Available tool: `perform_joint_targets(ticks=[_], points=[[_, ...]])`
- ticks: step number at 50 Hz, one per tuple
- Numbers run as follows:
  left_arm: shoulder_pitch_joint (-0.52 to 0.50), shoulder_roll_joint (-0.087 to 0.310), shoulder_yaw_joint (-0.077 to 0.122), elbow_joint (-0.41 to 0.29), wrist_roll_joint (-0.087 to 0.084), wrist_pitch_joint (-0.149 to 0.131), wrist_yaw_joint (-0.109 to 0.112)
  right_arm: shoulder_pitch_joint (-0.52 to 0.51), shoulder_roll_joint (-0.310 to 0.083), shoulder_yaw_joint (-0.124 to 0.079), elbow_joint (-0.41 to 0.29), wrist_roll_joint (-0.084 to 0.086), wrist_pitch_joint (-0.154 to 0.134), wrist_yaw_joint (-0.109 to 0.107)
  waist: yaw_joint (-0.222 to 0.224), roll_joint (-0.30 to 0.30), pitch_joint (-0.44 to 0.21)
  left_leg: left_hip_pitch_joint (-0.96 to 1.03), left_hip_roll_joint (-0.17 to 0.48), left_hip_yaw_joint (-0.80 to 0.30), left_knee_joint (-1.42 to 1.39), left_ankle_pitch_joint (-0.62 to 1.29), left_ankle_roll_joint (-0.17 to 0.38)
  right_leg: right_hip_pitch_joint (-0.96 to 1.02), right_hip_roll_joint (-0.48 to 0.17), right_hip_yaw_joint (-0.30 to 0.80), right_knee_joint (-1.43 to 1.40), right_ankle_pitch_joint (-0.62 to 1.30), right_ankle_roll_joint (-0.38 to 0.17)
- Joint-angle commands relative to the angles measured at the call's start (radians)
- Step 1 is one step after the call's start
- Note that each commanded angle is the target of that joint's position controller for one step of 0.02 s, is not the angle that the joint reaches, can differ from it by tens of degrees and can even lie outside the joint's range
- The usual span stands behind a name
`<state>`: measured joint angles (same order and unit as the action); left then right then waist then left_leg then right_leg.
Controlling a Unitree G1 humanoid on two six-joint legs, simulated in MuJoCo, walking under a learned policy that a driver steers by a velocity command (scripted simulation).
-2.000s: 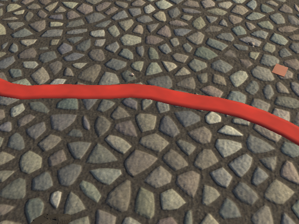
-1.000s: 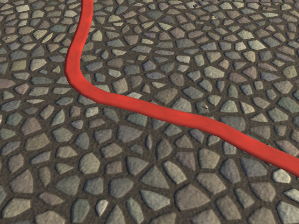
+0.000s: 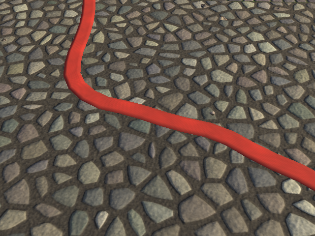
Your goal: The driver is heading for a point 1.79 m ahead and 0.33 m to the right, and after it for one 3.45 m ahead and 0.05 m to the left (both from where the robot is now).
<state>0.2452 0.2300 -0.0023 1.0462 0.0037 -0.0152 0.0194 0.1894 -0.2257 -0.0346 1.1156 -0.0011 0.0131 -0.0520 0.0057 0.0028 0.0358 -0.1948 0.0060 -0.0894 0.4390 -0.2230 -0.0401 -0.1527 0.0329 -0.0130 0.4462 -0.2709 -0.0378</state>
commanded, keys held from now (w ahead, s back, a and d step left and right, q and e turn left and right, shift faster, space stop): no key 0.12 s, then w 0.88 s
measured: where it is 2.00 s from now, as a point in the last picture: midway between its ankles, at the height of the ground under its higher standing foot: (155, 155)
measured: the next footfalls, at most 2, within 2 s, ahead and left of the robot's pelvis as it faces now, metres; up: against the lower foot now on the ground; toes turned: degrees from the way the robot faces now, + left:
left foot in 0.44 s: +0.12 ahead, +0.16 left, +0.00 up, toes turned +2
right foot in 0.94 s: +0.50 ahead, -0.06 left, +0.00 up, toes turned -2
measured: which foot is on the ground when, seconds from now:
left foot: down 0.00-0.18, up 0.20-0.42, down 0.44-0.96, up 0.98-1.00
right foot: down 0.00-0.44, up 0.46-0.92, down 0.94-1.00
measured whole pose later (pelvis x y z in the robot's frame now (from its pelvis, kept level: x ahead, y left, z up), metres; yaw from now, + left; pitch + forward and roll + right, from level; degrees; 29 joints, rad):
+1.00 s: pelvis +0.34 +0.03 -0.02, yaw +0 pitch +2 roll +0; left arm 0.01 0.24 0.05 0.84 -0.01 -0.10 -0.04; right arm 0.43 -0.24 -0.03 1.08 0.01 -0.08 0.00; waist -0.04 0.00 0.05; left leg -0.09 0.00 -0.04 0.95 -0.48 0.03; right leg -0.49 0.02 -0.07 0.59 -0.13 -0.09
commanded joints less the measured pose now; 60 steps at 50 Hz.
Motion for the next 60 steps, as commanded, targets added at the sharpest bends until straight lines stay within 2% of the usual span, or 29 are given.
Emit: perform_joint_targets(ticks=[1,6,8,9,11,13,16,18,21,22,23,24,25,26,27,30,33,39,42,44,46,47,48,49,50,51,52,55,60], points=[[0.044,0.107,0.018,-0.023,0.0,-0.006,0.003,0.024,-0.105,-0.013,-0.015,0.0,-0.007,-0.004,0.0,-0.005,0.002,0.02,0.013,0.0,-0.043,0.148,0.029,-0.052,-0.067,0.066,-0.104,0.123,-0.009],[0.06,0.101,0.018,-0.018,-0.001,-0.006,0.003,0.035,-0.1,-0.009,-0.005,0.001,-0.007,-0.005,-0.001,-0.005,0.005,0.014,0.014,0.003,-0.043,0.144,0.028,-0.051,-0.066,0.067,-0.104,0.128,-0.011],[0.084,0.113,0.024,-0.007,-0.006,-0.001,0.009,0.052,-0.081,-0.004,0.005,0.004,-0.005,-0.007,0.005,-0.034,-0.003,-0.009,-0.029,0.054,0.004,-0.048,0.03,-0.05,-0.066,0.088,-0.145,-0.161,-0.03],[0.089,0.152,0.037,-0.011,-0.014,0.001,0.014,0.039,-0.083,-0.005,-0.003,0.007,-0.009,-0.007,0.015,-0.079,0.023,-0.072,-0.06,0.094,0.08,-0.176,0.034,-0.06,-0.1,0.15,-0.183,-0.349,-0.065],[0.134,0.216,0.062,-0.014,-0.024,-0.004,0.02,-0.023,-0.083,-0.002,-0.048,0.009,-0.035,0.003,0.045,-0.171,0.092,-0.233,-0.027,0.11,0.281,-0.22,0.05,-0.066,-0.294,0.406,-0.311,-0.578,-0.176],[0.143,0.205,0.068,-0.023,-0.011,-0.026,0.02,-0.061,-0.093,-0.008,-0.074,0.022,-0.065,0.022,0.048,-0.152,0.147,-0.391,0.048,0.059,0.47,-0.271,0.07,-0.027,-0.393,0.522,-0.359,-0.486,-0.24],[0.111,0.17,0.067,-0.053,-0.031,-0.043,0.013,-0.058,-0.09,-0.015,-0.083,0.033,-0.1,0.042,0.023,-0.089,0.113,-0.417,0.091,0.061,0.363,-0.236,0.089,0.064,-0.335,0.382,-0.328,-0.286,-0.18],[0.1,0.19,0.073,-0.06,-0.036,-0.038,0.01,-0.046,-0.07,-0.014,-0.078,0.032,-0.112,0.05,0.009,-0.108,0.07,-0.234,0.048,0.126,0.203,-0.159,0.079,-0.008,-0.26,0.25,-0.29,-0.191,-0.149],[0.091,0.187,0.07,-0.072,-0.04,-0.028,0.003,0.153,-0.08,-0.032,0.001,0.032,-0.103,0.052,-0.078,-0.076,0.014,0.143,-0.044,0.204,0.057,0.011,0.056,-0.223,-0.185,0.159,-0.146,-0.179,-0.124],[0.068,0.145,0.056,-0.083,-0.033,-0.036,-0.001,0.237,-0.107,-0.043,0.016,0.033,-0.101,0.047,-0.122,-0.012,-0.003,0.252,0.019,0.104,0.003,-0.03,0.08,-0.3,-0.138,0.099,0.021,-0.101,-0.086],[0.051,0.059,0.031,-0.111,-0.006,-0.045,-0.012,0.352,-0.196,-0.059,0.021,0.026,-0.099,0.038,-0.144,0.236,-0.07,0.344,0.252,-0.23,-0.12,-0.143,0.155,-0.415,-0.05,-0.027,0.424,-0.176,-0.014],[0.056,0.044,0.034,-0.149,-0.034,-0.064,-0.008,0.407,-0.26,-0.064,0.033,0.006,-0.115,0.056,-0.132,0.341,-0.083,0.375,0.401,-0.645,-0.288,-0.382,0.302,-0.604,0.033,0.045,0.657,-0.3,-0.013],[0.019,0.112,0.047,-0.161,-0.059,-0.08,-0.009,0.297,-0.201,-0.043,0.007,0.006,-0.133,0.064,-0.089,0.172,0.021,0.302,0.408,-0.62,-0.295,-0.474,0.303,-0.697,-0.051,0.116,0.782,-0.234,-0.036],[0.0,0.134,0.052,-0.164,-0.063,-0.091,-0.016,0.213,-0.145,-0.027,-0.025,0.009,-0.144,0.07,-0.064,0.12,0.071,0.25,0.358,-0.488,-0.295,-0.41,0.264,-0.719,-0.093,0.123,0.79,-0.115,-0.057],[0.013,0.132,0.056,-0.15,-0.05,-0.095,-0.017,0.154,-0.129,-0.017,-0.048,0.008,-0.146,0.076,-0.036,0.085,0.072,0.215,0.308,-0.37,-0.3,-0.278,0.233,-0.685,-0.126,0.105,0.759,-0.027,-0.058],[-0.002,0.125,0.069,-0.146,-0.027,-0.086,-0.027,0.179,-0.092,-0.002,-0.05,-0.001,-0.133,0.071,-0.024,0.096,0.059,0.174,0.209,-0.135,-0.311,0.068,0.189,-0.591,-0.162,0.057,0.63,0.105,-0.028],[-0.098,0.09,0.063,-0.184,-0.021,-0.073,-0.03,0.236,-0.122,-0.005,-0.044,-0.004,-0.123,0.052,-0.039,0.062,0.065,0.18,0.2,-0.057,-0.321,0.287,0.215,-0.627,-0.158,0.023,0.514,0.177,0.016],[-0.332,0.057,0.041,-0.269,-0.03,-0.078,-0.048,0.304,-0.141,-0.01,-0.048,0.007,-0.11,0.032,-0.088,0.064,0.108,0.164,0.187,0.03,-0.363,0.3,0.213,-0.522,-0.099,-0.036,0.162,0.342,0.02],[-0.379,0.071,0.042,-0.299,-0.034,-0.087,-0.066,0.316,-0.146,-0.019,-0.042,0.015,-0.099,0.028,-0.069,0.068,0.115,0.27,0.232,0.042,-0.319,0.389,0.206,-0.519,-0.09,-0.019,0.089,0.313,-0.018],[-0.325,0.107,0.057,-0.294,-0.032,-0.092,-0.072,0.288,-0.169,-0.03,-0.055,0.011,-0.09,0.026,-0.017,0.091,0.054,0.333,0.249,0.053,-0.223,0.635,0.186,-0.418,-0.056,-0.033,0.075,0.253,-0.05],[-0.085,0.178,0.097,-0.227,-0.035,-0.088,-0.063,0.254,-0.179,-0.035,-0.071,0.0,-0.072,0.027,0.111,0.123,-0.111,0.317,0.211,0.091,0.064,0.937,0.154,-0.104,0.011,-0.077,0.084,0.217,-0.096],[0.098,0.223,0.116,-0.18,-0.03,-0.082,-0.052,0.242,-0.16,-0.024,-0.092,-0.008,-0.07,0.03,0.185,0.096,-0.231,0.114,0.174,0.102,0.323,0.762,0.128,0.211,-0.088,0.032,0.118,0.211,-0.144],[0.227,0.319,0.139,-0.147,-0.005,-0.078,-0.049,0.386,-0.011,0.017,-0.106,-0.008,-0.091,0.049,0.122,-0.167,-0.422,-0.304,-0.017,0.108,0.759,0.177,0.059,0.623,-0.375,0.54,0.051,-0.01,-0.329],[0.214,0.238,0.113,-0.138,-0.007,-0.075,-0.05,0.361,-0.04,0.013,-0.083,0.013,-0.125,0.059,0.131,-0.195,-0.474,-0.429,-0.068,-0.046,0.928,-0.32,0.073,0.624,-0.43,0.813,-0.148,-0.108,-0.345],[0.104,0.189,0.096,-0.15,-0.016,-0.08,-0.05,0.241,-0.13,-0.013,-0.131,0.045,-0.145,0.063,0.109,-0.166,-0.268,-0.527,-0.001,-0.042,0.982,-0.282,0.096,0.461,-0.391,0.66,-0.176,-0.121,-0.279],[0.0,0.152,0.084,-0.174,-0.015,-0.085,-0.05,0.161,-0.148,-0.017,-0.156,0.053,-0.154,0.056,0.076,-0.077,-0.154,-0.51,0.059,-0.012,0.941,-0.183,0.106,0.274,-0.356,0.503,-0.204,-0.035,-0.243],[-0.063,0.119,0.073,-0.18,-0.007,-0.092,-0.057,0.128,-0.144,-0.024,-0.16,0.043,-0.15,0.046,0.038,-0.017,-0.081,-0.463,0.099,0.009,0.871,-0.113,0.104,0.114,-0.314,0.385,-0.236,0.074,-0.219],[-0.081,0.088,0.064,-0.157,0.001,-0.102,-0.066,0.189,-0.076,-0.027,-0.151,0.022,-0.109,0.034,-0.035,-0.066,-0.039,-0.326,0.149,0.015,0.752,-0.052,0.094,-0.08,-0.241,0.219,-0.312,0.169,-0.202],[0.019,0.151,0.076,-0.116,-0.001,-0.1,-0.031,0.005,-0.094,-0.035,-0.231,0.004,-0.099,0.031,-0.008,-0.045,0.026,-0.478,0.167,0.037,0.473,0.175,0.045,-0.06,-0.229,0.134,-0.362,0.248,-0.207]])
Velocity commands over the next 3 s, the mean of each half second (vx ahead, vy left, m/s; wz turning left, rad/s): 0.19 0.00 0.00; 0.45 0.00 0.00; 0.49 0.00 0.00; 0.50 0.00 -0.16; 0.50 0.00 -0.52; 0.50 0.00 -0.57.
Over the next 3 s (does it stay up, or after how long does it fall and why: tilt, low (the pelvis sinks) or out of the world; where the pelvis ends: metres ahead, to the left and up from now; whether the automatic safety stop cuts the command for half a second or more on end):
stays up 1.44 -0.14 -0.01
